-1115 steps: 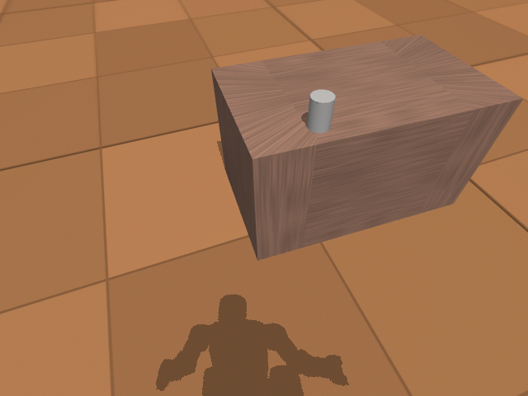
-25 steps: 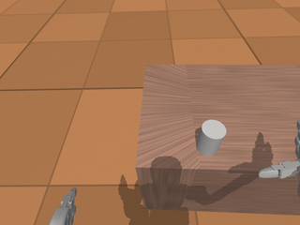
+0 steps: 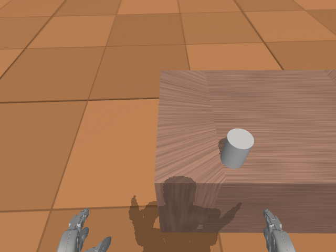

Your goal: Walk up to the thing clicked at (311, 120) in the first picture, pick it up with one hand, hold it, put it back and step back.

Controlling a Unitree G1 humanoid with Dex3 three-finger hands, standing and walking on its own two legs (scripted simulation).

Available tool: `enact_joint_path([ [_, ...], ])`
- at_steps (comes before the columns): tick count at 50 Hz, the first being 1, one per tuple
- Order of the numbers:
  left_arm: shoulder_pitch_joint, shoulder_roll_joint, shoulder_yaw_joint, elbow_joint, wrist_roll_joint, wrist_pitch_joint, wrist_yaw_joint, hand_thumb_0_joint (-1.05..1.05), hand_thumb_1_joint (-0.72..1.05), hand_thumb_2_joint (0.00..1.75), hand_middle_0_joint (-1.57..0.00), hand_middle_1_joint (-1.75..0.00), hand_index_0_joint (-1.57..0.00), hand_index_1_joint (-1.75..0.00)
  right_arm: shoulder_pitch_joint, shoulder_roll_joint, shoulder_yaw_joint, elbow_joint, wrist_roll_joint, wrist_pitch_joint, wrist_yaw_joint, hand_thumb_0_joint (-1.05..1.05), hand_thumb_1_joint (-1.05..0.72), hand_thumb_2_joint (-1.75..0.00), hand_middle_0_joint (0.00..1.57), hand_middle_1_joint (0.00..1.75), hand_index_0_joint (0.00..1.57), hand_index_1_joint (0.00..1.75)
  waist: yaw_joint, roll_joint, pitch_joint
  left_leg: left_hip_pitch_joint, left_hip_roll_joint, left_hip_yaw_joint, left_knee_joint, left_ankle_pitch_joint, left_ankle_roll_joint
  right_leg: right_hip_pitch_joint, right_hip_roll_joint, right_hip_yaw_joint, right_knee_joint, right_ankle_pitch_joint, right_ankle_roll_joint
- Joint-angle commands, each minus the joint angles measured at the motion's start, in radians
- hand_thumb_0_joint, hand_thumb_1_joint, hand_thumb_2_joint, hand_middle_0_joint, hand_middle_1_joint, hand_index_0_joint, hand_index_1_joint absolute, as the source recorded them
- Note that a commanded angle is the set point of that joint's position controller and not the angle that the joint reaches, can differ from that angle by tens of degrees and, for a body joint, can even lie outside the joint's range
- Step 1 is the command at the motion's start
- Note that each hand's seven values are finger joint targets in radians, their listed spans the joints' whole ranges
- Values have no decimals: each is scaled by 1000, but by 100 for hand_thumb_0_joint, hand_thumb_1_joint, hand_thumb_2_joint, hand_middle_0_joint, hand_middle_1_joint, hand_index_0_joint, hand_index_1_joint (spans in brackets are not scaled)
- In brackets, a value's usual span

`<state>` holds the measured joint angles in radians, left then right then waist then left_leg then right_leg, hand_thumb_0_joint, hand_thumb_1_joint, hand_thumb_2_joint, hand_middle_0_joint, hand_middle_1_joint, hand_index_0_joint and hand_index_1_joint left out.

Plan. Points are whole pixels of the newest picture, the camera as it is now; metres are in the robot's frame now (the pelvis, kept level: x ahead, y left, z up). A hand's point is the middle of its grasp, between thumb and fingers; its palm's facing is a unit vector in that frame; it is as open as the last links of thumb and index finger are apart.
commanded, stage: home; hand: right
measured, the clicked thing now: (235, 149) +0.45 -0.20 -0.08
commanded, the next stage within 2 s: none
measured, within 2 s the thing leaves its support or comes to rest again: neither
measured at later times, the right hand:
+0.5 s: hand out of the picture +0.15 -0.19 -0.07, palm faces +0.14 +0.96 -0.26, open 17.5 cm
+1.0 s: hand (264, 249) +0.17 -0.20 -0.07, palm faces +0.15 +0.95 -0.28, open 17.4 cm
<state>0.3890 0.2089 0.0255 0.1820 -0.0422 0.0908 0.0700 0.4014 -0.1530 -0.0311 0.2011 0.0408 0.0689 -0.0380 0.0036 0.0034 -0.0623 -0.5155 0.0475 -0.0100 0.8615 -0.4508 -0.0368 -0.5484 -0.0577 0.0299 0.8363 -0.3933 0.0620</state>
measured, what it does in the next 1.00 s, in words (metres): stands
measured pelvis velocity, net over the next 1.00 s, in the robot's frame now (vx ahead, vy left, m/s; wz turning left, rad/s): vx -0.01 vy -0.01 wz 0.00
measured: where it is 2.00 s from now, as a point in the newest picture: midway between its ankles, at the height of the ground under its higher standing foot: outside the picture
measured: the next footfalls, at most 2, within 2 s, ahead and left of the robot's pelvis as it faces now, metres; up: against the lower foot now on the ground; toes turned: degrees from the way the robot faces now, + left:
none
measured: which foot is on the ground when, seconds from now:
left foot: down 0.00-1.00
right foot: down 0.00-1.00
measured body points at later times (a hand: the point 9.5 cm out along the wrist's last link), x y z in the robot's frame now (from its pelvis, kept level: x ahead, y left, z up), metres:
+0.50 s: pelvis -0.02 -0.01 -0.01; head +0.01 -0.01 +0.44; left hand +0.13 +0.23 -0.10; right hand +0.14 -0.24 -0.05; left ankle -0.01 +0.14 -0.70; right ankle +0.02 -0.16 -0.70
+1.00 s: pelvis -0.01 -0.01 -0.01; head +0.02 -0.02 +0.44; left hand +0.16 +0.22 -0.08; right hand +0.15 -0.25 -0.05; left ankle -0.01 +0.14 -0.70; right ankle +0.02 -0.16 -0.70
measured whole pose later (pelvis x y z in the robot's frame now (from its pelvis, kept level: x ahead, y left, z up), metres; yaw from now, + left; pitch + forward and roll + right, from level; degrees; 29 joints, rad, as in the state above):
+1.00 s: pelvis -0.01 -0.01 -0.01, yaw +0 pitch +6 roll +2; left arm 0.25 0.20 -0.01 0.53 -0.01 -0.11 0.15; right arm 0.43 -0.18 0.00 0.04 0.01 0.23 -0.16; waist 0.01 -0.03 -0.07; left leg -0.54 0.03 0.00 0.89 -0.46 -0.05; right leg -0.61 -0.07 0.05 0.94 -0.43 0.05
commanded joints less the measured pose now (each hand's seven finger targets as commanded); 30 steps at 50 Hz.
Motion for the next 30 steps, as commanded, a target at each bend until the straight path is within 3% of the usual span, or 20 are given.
enact_joint_path([
  [1, -97, 37, -28, -242, 12, -76, 11, 0, 71, 79, -18, -26, -18, -27, -99, -149, -49, -227, -11, -92, -25, 0, 57, -5, 5, 5, 5, 5, -15, -4, -124, 34, -19, 36, -164, 188, 19, 68, 62, -105, -85, 141, -56],
  [3, -77, 41, -22, -231, 14, -77, 15, 0, 73, 80, -18, -27, -18, -27, -89, -147, -45, -235, -11, -97, -29, 0, 58, -4, 5, 5, 5, 5, -15, -40, -130, 31, -20, 33, -161, 177, 23, 76, 62, -108, -87, 131, -53],
  [4, -48, 62, 7, -218, 17, -78, 19, 0, 76, 82, -19, -27, -19, -27, -66, -153, -54, -228, -12, -95, -34, 0, 56, -5, 5, 5, 5, 5, -9, -49, -141, 32, -20, 32, -161, 182, 23, 75, 64, -109, -85, 132, -53],
  [5, -89, 133, 36, 20, 13, -76, 27, 0, 84, 90, -20, -30, -20, -30, 7, -198, -151, -242, -12, -76, -65, 0, 61, 0, 4, 3, 4, 3, -27, -56, -122, 9, -42, 36, -139, 171, 24, 50, 51, -87, -68, 110, -57],
  [6, -83, 115, 22, -9, 12, -84, 30, 0, 88, 89, -20, -29, -20, -30, 28, -151, -80, -256, -19, -64, -61, 0, 61, 0, 4, 3, 4, 3, -1, -56, -119, 6, -41, 33, -146, 171, 23, 58, 52, -94, -67, 105, -59],
  [8, -96, 107, 23, -12, 14, -98, 34, 0, 90, 90, -20, -30, -20, -30, 50, -122, -37, -268, -17, -50, -64, 0, 59, -3, 5, 5, 5, 5, 9, 8, -135, 13, -42, 50, -144, 193, 15, 59, 47, -90, -55, 125, -63],
  [9, -107, 93, 9, 20, 12, -102, 31, 0, 90, 90, -20, -30, -20, -30, 70, -96, -23, -218, -15, -40, -67, 0, 59, -3, 5, 5, 5, 5, 5, 4, -94, -1, -46, 51, -145, 160, 17, 27, 47, -89, -58, 95, -62],
  [11, -119, 108, 21, 55, 13, -108, 42, 0, 90, 90, -20, -30, -20, -30, 28, -129, -31, -259, -20, -42, -77, 0, 59, -3, 5, 5, 5, 5, 19, 3, -80, -30, -43, 48, -151, 151, 16, 26, 46, -89, -46, 90, -63],
  [12, -141, 104, 14, 67, 12, -113, 40, 0, 90, 90, -20, -30, -20, -30, 54, -93, -7, -204, -21, -37, -75, 0, 57, -4, 5, 5, 5, 5, 22, 43, -52, -51, -51, 58, -142, 132, 17, 9, 39, -80, -52, 79, -63],
  [14, -158, 121, 25, 72, 13, -125, 47, 0, 90, 90, -20, -30, -20, -30, -29, -158, -45, -304, -22, -40, -84, 0, 55, -5, 5, 5, 5, 5, 24, 28, -87, -66, -50, 58, -144, 113, 18, 27, 40, -77, -45, 71, -62],
  [15, -167, 102, 12, 92, 14, -131, 46, 0, 90, 90, -20, -30, -20, -30, 41, -81, 9, -213, -24, -27, -80, 0, 57, -4, 5, 5, 5, 5, 22, 68, -51, -72, -53, 65, -142, 95, 18, 8, 40, -71, -47, 60, -64],
  [16, -164, 107, 18, 103, 14, -135, 50, 0, 90, 90, -20, -30, -20, -30, -8, -139, -29, -294, -24, -31, -86, 0, 57, -4, 5, 5, 5, 5, 13, 33, -79, -62, -50, 60, -142, 103, 19, 19, 42, -72, -43, 66, -61],
  [18, -185, 105, 13, 106, 12, -151, 56, 0, 90, 90, -20, -30, -20, -30, 2, -117, -16, -282, -25, -20, -91, 0, 56, -5, 5, 5, 5, 5, 14, 45, -104, -59, -56, 64, -128, 105, 19, 31, 38, -63, -43, 68, -63],
  [20, -187, 111, 19, 117, 15, -162, 63, 0, 90, 90, -20, -30, -20, -30, -32, -133, -31, -331, -26, -11, -99, 0, 56, -5, 5, 5, 5, 5, 18, 13, -126, -47, -55, 61, -128, 96, 21, 33, 40, -60, -46, 51, -62],
  [22, -191, 108, 13, 131, 16, -174, 68, 0, 90, 90, -20, -30, -20, -30, -32, -160, -53, -349, -29, -1, -109, 0, 57, -4, 5, 5, 5, 5, 4, -15, -145, -37, -56, 62, -123, 89, 24, 47, 39, -60, -52, 49, -58],
  [24, -190, 111, 18, 141, 19, -187, 75, 0, 90, 90, -20, -30, -20, -30, 16, -118, -17, -312, -31, 15, -113, 0, 57, -4, 5, 5, 5, 5, 9, -9, -132, -32, -61, 68, -119, 93, 24, 44, 36, -56, -54, 50, -57],
  [25, -188, 109, 17, 142, 20, -193, 76, 0, 90, 90, -20, -30, -20, -30, 33, -130, -35, -333, -32, 22, -118, 0, 56, -5, 5, 5, 5, 5, 1, -26, -160, -17, -61, 71, -110, 121, 27, 51, 34, -55, -53, 79, -55],
  [26, -189, 115, 19, 148, 20, -198, 79, 0, 90, 90, -20, -30, -20, -30, 17, -110, -10, -321, -33, 30, -120, 0, 56, -5, 5, 5, 5, 5, 14, -22, -146, -26, -64, 73, -109, 124, 25, 52, 32, -52, -57, 80, -55],
  [27, -189, 109, 16, 154, 21, -201, 79, 0, 90, 90, -20, -30, -20, -30, 12, -124, -27, -337, -35, 34, -122, 0, 54, -6, 5, 5, 5, 5, 2, -42, -148, -25, -65, 76, -108, 118, 27, 44, 32, -50, -61, 77, -52],
  [30, -195, 105, 12, 169, 25, -210, 83, 0, 90, 90, -20, -30, -20, -30, 22, -126, -24, -316, -38, 48, -127, 0, 56, -5, 5, 5, 5, 5, 7, -24, -93, -41, -65, 78, -129, 77, 26, 20, 33, -55, -67, 36, -53],
])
